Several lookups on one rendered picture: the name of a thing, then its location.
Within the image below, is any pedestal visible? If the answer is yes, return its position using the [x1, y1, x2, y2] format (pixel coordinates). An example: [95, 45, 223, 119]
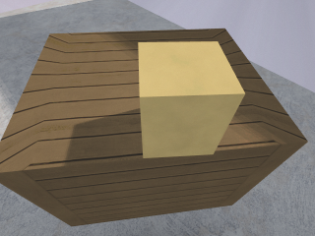
[0, 29, 308, 227]

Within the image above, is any carton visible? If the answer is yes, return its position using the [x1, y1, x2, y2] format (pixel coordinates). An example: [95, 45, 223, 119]
[138, 41, 245, 158]

